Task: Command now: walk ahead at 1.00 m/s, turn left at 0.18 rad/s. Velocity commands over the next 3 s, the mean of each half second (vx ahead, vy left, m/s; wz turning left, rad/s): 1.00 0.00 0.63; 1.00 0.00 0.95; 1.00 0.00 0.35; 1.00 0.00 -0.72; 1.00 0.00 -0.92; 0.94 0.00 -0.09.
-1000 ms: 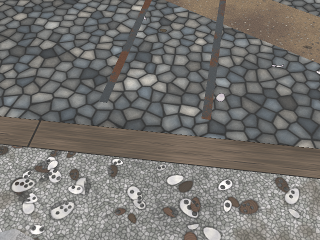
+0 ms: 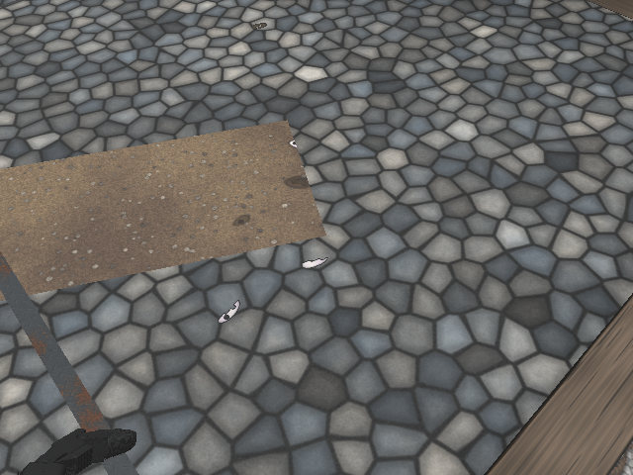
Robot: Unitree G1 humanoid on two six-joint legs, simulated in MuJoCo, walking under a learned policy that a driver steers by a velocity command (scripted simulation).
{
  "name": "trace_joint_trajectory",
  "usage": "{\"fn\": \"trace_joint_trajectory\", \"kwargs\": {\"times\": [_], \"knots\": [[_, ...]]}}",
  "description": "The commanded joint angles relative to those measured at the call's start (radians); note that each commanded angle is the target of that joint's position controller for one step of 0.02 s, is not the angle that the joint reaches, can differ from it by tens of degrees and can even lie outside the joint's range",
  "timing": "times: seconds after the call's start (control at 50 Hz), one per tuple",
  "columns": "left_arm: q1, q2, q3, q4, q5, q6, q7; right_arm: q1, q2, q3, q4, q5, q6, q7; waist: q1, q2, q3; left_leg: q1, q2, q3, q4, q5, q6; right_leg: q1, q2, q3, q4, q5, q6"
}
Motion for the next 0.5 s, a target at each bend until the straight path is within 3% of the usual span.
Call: {"fn": "trace_joint_trajectory", "kwargs": {"times": [0.02, 0.04, 0.06, 0.08, 0.1, 0.12, 0.14, 0.16, 0.18, 0.2, 0.22, 0.24, 0.26, 0.28, 0.3, 0.32, 0.34, 0.36, 0.38, 0.4, 0.44, 0.48, 0.5], "knots": [[-0.100, 0.020, -0.016, -0.098, 0.023, -0.047, -0.024, -0.149, -0.134, -0.014, -0.110, 0.010, -0.024, -0.015, 0.079, 0.052, 0.117, -0.141, 0.230, -0.327, -0.234, 0.077, 0.224, -0.017, -0.031, 0.023, -0.286, 0.177, 0.045], [-0.124, 0.018, -0.019, -0.096, 0.019, -0.056, -0.035, -0.128, -0.149, -0.017, -0.103, 0.012, -0.022, -0.013, 0.065, 0.057, 0.097, -0.209, 0.222, -0.293, -0.241, 0.103, 0.220, 0.105, 0.001, -0.008, -0.310, 0.255, 0.059], [-0.092, 0.032, -0.009, -0.084, 0.022, -0.065, -0.042, -0.125, -0.169, -0.022, -0.098, 0.008, -0.025, -0.016, 0.080, 0.086, 0.064, -0.242, 0.245, -0.279, -0.221, 0.170, 0.212, 0.203, -0.004, 0.019, -0.249, 0.388, 0.058], [-0.095, 0.054, -0.002, -0.082, 0.020, -0.070, -0.046, -0.116, -0.164, -0.021, -0.093, 0.019, -0.022, -0.019, 0.089, 0.079, 0.059, -0.234, 0.241, -0.254, -0.205, 0.152, 0.194, 0.232, 0.001, 0.024, -0.290, 0.389, 0.052], [-0.102, 0.065, 0.004, -0.075, 0.021, -0.078, -0.049, -0.096, -0.129, -0.009, -0.091, 0.017, -0.015, -0.015, 0.089, 0.056, 0.042, -0.267, 0.233, -0.229, -0.177, 0.196, 0.187, 0.324, 0.025, -0.019, -0.283, 0.408, 0.045], [-0.096, 0.077, 0.015, -0.072, 0.015, -0.088, -0.049, -0.061, -0.088, -0.004, -0.069, 0.031, -0.002, -0.021, 0.088, 0.088, 0.046, -0.134, 0.218, -0.228, -0.086, 0.191, 0.143, 0.269, -0.016, 0.075, -0.358, 0.485, 0.025], [-0.060, 0.094, 0.025, -0.065, 0.010, -0.095, -0.050, -0.068, -0.089, -0.002, -0.067, 0.025, 0.012, -0.021, 0.118, 0.110, 0.012, -0.074, 0.205, -0.224, -0.021, 0.330, 0.126, 0.316, 0.019, 0.035, -0.414, 0.423, 0.019], [0.007, 0.122, 0.043, -0.047, 0.007, -0.102, -0.048, -0.077, -0.116, -0.009, -0.068, 0.009, 0.023, -0.017, 0.162, 0.144, -0.048, -0.066, 0.197, -0.229, 0.115, 0.509, 0.112, 0.450, 0.042, 0.009, -0.410, 0.341, 0.011], [0.190, 0.145, 0.065, -0.019, -0.004, -0.103, -0.039, -0.138, -0.149, -0.018, -0.087, -0.006, 0.033, -0.011, 0.288, 0.171, -0.123, -0.182, 0.175, -0.218, 0.374, 0.647, 0.080, 0.673, 0.033, 0.007, -0.402, 0.248, -0.002], [0.324, 0.219, 0.083, 0.012, 0.013, -0.095, -0.031, 0.006, 0.009, 0.028, -0.084, 0.021, 0.033, -0.002, 0.271, -0.138, -0.313, -0.520, 0.092, -0.092, 0.812, 0.352, 0.000, 1.064, -0.197, 0.346, -0.524, -0.069, -0.135], [0.389, 0.197, 0.082, 0.061, -0.023, -0.071, -0.043, 0.086, 0.098, 0.064, -0.072, 0.039, 0.033, -0.009, 0.237, -0.391, -0.432, -0.697, 0.083, -0.103, 1.040, -0.165, 0.006, 1.172, -0.311, 0.678, -0.637, -0.365, -0.176], [0.389, 0.152, 0.077, 0.095, -0.044, -0.053, -0.038, -0.059, 0.020, 0.041, -0.107, 0.058, 0.035, -0.026, 0.254, -0.307, -0.264, -0.808, 0.107, -0.081, 1.053, -0.171, 0.025, 1.027, -0.328, 0.688, -0.734, -0.392, -0.138], [0.347, 0.109, 0.067, 0.100, -0.031, -0.053, -0.033, -0.212, -0.070, 0.014, -0.138, 0.051, 0.039, -0.041, 0.258, -0.098, -0.124, -0.831, 0.138, -0.052, 0.984, -0.118, 0.047, 0.898, -0.290, 0.555, -0.733, -0.294, -0.118], [0.294, 0.078, 0.061, 0.116, -0.013, -0.052, -0.031, -0.286, -0.048, 0.015, -0.167, 0.029, 0.047, -0.041, 0.229, -0.036, -0.018, -0.825, 0.165, -0.044, 0.928, -0.093, 0.058, 0.765, -0.282, 0.470, -0.722, -0.235, -0.116], [0.222, 0.053, 0.062, 0.122, -0.004, -0.058, -0.024, -0.299, -0.013, 0.019, -0.174, 0.015, 0.063, -0.029, 0.180, -0.082, 0.042, -0.767, 0.219, -0.069, 0.847, -0.058, 0.075, 0.642, -0.286, 0.400, -0.720, -0.178, -0.116], [0.144, 0.022, 0.056, 0.118, -0.002, -0.066, -0.020, -0.285, -0.004, 0.010, -0.172, 0.019, 0.077, -0.011, 0.125, -0.080, 0.093, -0.693, 0.241, -0.062, 0.743, -0.005, 0.082, 0.508, -0.251, 0.294, -0.715, -0.176, -0.092], [0.080, -0.015, 0.049, 0.116, -0.017, -0.077, -0.007, -0.276, 0.005, 0.004, -0.165, 0.021, 0.076, 0.003, 0.088, -0.093, 0.115, -0.651, 0.263, -0.071, 0.664, 0.087, 0.095, 0.451, -0.245, 0.210, -0.708, -0.133, -0.051], [0.048, -0.024, 0.047, 0.130, -0.023, -0.083, 0.001, -0.275, 0.002, -0.002, -0.174, 0.005, 0.074, 0.011, 0.055, -0.082, 0.113, -0.523, 0.232, -0.029, 0.520, 0.288, 0.087, 0.322, -0.180, 0.070, -0.692, -0.106, -0.017], [0.019, -0.012, 0.050, 0.127, -0.010, -0.087, 0.011, -0.235, 0.000, -0.009, -0.156, -0.007, 0.071, 0.021, 0.030, -0.082, 0.076, -0.395, 0.194, 0.030, 0.460, 0.493, 0.074, 0.261, -0.147, -0.030, -0.681, -0.082, -0.005], [-0.012, 0.018, 0.057, 0.125, -0.003, -0.093, 0.018, -0.180, -0.006, -0.013, -0.135, -0.002, 0.074, 0.030, -0.004, -0.081, 0.035, -0.254, 0.169, 0.078, 0.439, 0.607, 0.060, 0.199, -0.127, -0.103, -0.667, -0.085, 0.009], [-0.025, 0.041, 0.064, 0.124, -0.025, -0.107, 0.007, -0.144, -0.023, -0.013, -0.118, 0.019, 0.097, 0.036, -0.020, -0.043, 0.026, -0.119, 0.155, 0.122, 0.419, 0.673, 0.047, 0.178, -0.117, -0.184, -0.626, -0.091, 0.017], [0.000, 0.062, 0.069, 0.142, -0.061, -0.115, -0.008, -0.166, -0.063, -0.020, -0.127, -0.001, 0.125, 0.034, -0.022, -0.006, 0.046, -0.111, 0.147, 0.146, 0.346, 0.613, 0.066, 0.287, -0.119, -0.222, -0.484, 0.099, 0.031], [0.000, 0.079, 0.071, 0.145, -0.068, -0.112, -0.011, -0.119, -0.090, -0.031, -0.113, -0.011, 0.134, 0.034, -0.042, 0.006, 0.039, -0.084, 0.161, 0.135, 0.298, 0.596, 0.094, 0.331, -0.140, -0.225, -0.340, 0.257, 0.035]]}}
